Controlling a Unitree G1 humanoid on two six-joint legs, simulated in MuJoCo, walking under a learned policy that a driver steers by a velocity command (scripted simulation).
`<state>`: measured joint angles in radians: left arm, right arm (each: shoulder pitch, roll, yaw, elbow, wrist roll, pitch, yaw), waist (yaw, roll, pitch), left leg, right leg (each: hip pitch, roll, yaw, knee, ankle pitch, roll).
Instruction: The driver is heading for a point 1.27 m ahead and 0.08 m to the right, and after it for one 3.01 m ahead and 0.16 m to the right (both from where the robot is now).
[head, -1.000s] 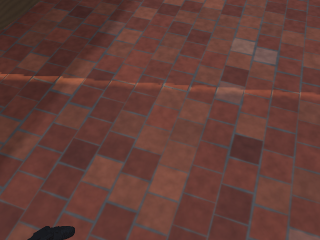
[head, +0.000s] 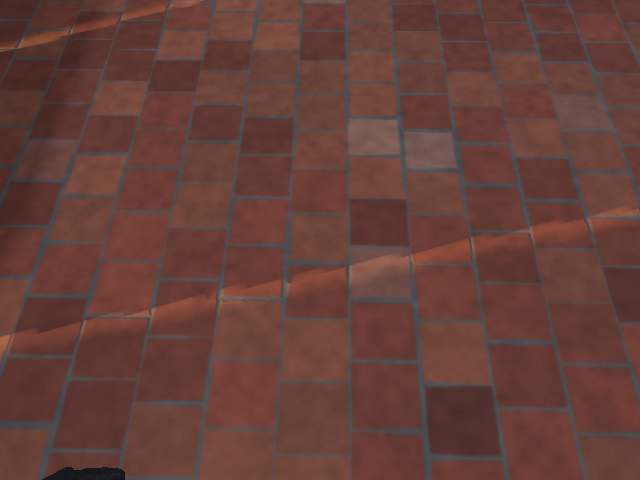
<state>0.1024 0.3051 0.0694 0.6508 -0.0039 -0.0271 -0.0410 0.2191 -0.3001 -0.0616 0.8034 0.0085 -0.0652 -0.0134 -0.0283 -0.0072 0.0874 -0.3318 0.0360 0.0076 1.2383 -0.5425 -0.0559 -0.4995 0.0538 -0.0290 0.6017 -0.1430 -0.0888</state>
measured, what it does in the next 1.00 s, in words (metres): steps on the spot: left foot, then right foot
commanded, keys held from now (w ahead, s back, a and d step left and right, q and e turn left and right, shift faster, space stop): e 0.22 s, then no key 0.78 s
